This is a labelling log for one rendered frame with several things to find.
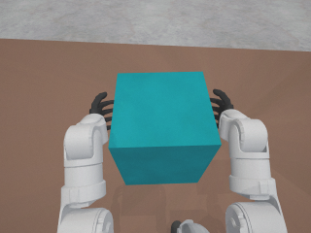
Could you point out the robot right hand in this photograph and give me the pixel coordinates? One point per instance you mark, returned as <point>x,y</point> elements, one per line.
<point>224,104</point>

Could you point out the robot left hand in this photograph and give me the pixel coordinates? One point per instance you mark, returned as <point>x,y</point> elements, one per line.
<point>97,106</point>

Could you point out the left robot forearm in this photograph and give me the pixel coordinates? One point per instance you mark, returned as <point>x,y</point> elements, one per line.
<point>82,158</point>

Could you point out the right robot upper arm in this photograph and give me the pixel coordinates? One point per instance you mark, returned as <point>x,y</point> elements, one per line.
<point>253,217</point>

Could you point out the right robot forearm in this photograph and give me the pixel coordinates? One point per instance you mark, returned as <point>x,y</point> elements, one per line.
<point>249,158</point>

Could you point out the left robot upper arm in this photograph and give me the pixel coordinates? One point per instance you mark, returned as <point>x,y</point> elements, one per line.
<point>89,220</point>

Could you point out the carton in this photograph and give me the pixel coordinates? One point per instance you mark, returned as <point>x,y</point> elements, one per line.
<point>163,127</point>

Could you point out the robot right foot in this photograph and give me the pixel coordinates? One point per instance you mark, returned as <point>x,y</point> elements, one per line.
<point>174,226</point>

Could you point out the robot right thigh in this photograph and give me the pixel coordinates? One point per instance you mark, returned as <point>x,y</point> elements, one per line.
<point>192,227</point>

